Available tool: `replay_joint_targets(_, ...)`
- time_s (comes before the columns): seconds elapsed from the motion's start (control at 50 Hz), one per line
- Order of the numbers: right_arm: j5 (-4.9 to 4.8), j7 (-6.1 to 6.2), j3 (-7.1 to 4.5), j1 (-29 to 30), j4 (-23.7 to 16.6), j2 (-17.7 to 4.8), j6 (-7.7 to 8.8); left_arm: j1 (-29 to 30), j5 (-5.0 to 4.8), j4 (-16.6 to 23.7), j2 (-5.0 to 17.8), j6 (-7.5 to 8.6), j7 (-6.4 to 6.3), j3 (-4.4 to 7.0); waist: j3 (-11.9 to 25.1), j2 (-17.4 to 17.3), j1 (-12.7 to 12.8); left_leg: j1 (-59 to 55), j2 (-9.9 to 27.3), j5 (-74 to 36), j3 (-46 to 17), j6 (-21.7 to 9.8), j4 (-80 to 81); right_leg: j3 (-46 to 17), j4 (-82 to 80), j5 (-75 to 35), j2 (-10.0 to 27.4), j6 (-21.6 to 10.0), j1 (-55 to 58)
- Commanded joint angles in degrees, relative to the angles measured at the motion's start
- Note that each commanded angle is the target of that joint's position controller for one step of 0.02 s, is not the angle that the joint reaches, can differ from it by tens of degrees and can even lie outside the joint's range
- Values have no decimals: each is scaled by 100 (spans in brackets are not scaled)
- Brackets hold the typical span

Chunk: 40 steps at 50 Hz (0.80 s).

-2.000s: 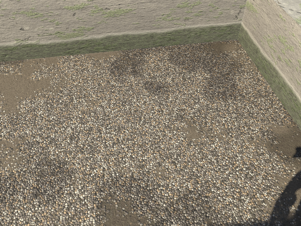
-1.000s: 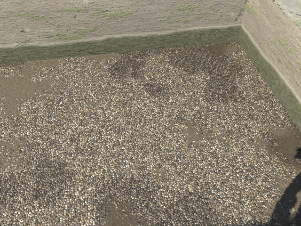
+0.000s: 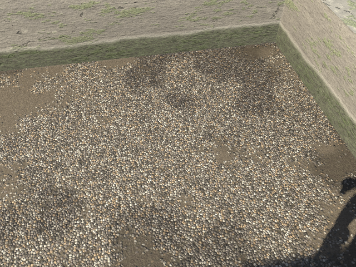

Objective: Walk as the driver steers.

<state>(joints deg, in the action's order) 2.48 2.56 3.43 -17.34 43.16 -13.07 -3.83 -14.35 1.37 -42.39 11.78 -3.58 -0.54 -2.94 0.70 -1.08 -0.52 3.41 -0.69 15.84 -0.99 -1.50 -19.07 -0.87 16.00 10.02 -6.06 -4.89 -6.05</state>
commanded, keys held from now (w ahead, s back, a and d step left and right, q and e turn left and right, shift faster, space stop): no key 0.20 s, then w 0.58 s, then no key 0.22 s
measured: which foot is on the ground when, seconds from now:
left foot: down 0.00-1.00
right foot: down 0.00-1.00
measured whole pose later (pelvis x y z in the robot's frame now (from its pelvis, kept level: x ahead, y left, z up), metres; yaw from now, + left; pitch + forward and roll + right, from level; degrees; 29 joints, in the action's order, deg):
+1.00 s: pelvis +0.00 +0.01 -0.01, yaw +1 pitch -1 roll +0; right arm 1.4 2.1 3.9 -9.8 40.4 -9.0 -5.0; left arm -9.9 1.5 -39.2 8.1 -3.0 -0.3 -3.7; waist 0.3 -0.3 1.0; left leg 5.2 -2.6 21.1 -1.6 -2.1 -27.6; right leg -0.1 29.0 17.8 -4.3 -3.9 -10.0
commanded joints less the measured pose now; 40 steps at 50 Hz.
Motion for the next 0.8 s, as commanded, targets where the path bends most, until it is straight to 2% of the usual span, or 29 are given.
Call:
replay_joint_targets(0.02, -4, 11, -101, -82, -319, -510, 81, 30, 6, 383, 482, 67, -32, 101, 13, 49, 9, 339, 401, -1032, -554, -249, 242, -900, -110, -1547, 900, -306, 227)
replay_joint_targets(0.2, -1, 23, -80, -366, -179, -568, 56, -152, 10, 376, 501, 93, -55, 77, -109, 40, -23, 281, 366, -1139, -559, -278, 323, -830, -90, -1296, 831, -240, 15)
replay_joint_targets(0.22, 18, 17, -49, -465, -127, -500, 52, -245, 28, 334, 437, 96, -49, 49, -8, 44, -28, 211, 368, -835, -572, -285, 415, -838, -165, -955, 832, -231, 67)
replay_joint_targets(0.24, -280, 2, -25, 124, -192, -298, 79, 371, -78, 435, 202, 109, -43, 51, 240, 179, 66, 262, 514, -710, -564, -92, 326, -723, 5, -562, 1013, -6, 93)
replay_joint_targets(0.26, -285, 5, -11, 193, -212, -277, 88, 367, -80, 451, 171, 107, -36, 32, 290, 143, 91, 202, 447, -538, -559, -55, 338, -755, -7, -329, 958, 48, -36)
replay_joint_targets(0.34, -189, 23, -29, 116, -62, -362, 71, 277, -73, 261, 272, 121, -59, 51, -161, 57, 58, 298, 308, -366, -466, -123, 156, -657, 230, -66, 821, 5, -497)
replay_joint_targets(0.4, -186, 24, -39, 182, -60, -361, 61, 357, -64, 241, 242, 145, -77, 54, -187, 58, 42, 284, 265, -505, -449, -221, -144, -534, 593, 42, 713, -40, -702)
replay_joint_targets(0.42, -185, 19, -50, 594, -306, -341, 31, 694, -5, 432, 169, 166, -11, 52, -422, 52, 110, 456, 418, -1674, -568, -243, -362, -342, 954, -665, 673, -9, -905)
replay_joint_targets(0.44, -182, 11, -85, 539, -329, -404, 18, 589, 40, 441, 129, 186, 5, 46, -81, -14, 117, 251, 476, -2043, -604, -307, -510, -309, 1079, -812, 672, -13, -860)
replay_joint_targets(0.52, -147, 21, -142, 696, -542, -350, -32, 663, 57, 591, 140, 188, -13, 67, 184, -27, 100, 116, 443, -2652, -571, -352, -964, -216, 1462, -1381, 643, 0, -879)
replay_joint_targets(0.54, -146, 27, -132, 443, -415, -330, -19, 404, -23, 480, 168, 161, -87, 61, 552, -55, 45, -1, 261, -1558, -417, -310, -901, -379, 1347, -758, 653, -53, -612)
replay_joint_targets(0.56, -129, 24, -104, 611, -478, -238, -32, 608, -44, 536, 187, 129, -106, 66, 214, 42, 29, 246, 182, -1272, -380, -250, -915, -413, 1364, -794, 665, -71, -706)
replay_joint_targets(0.58, -124, 25, -99, 1009, -710, -185, -76, 987, 24, 758, 159, 128, -42, 70, -125, 154, 99, 489, 309, -2188, -478, -226, -1073, -237, 1644, -1629, 682, -34, -925)
replay_joint_targets(0.6, -112, 23, -137, 997, -737, -243, -88, 865, 73, 779, 115, 140, -25, 67, 143, 102, 142, 363, 320, -2411, -488, -250, -1218, -228, 1698, -1811, 690, -37, -863)
replay_joint_targets(0.62, -107, 21, -146, 698, -618, -254, -60, 522, 11, 656, 134, 129, -83, 63, 542, 41, 85, 167, 155, -1438, -346, -232, -1180, -426, 1536, -1148, 701, -95, -645)
replay_joint_targets(0.64, -92, 12, -120, 825, -671, -171, -58, 693, -21, 698, 170, 111, -92, 70, 263, 151, 52, 336, 116, -1213, -323, -184, -1176, -478, 1511, -1124, 722, -119, -754)
replay_joint_targets(0.7, -73, 4, -127, 1005, -754, -175, -40, 820, -26, 820, 192, 90, -91, 83, 133, 166, 94, 410, 85, -1158, -306, -155, -1272, -545, 1549, -1250, 767, -147, -843)
replay_joint_targets(0.8, -97, -21, -135, 1042, -832, -129, -5, 832, -14, 904, 164, 103, -92, 89, 253, 148, 98, 328, 127, -1265, -364, -169, -1331, -538, 1591, -1174, 756, -125, -834)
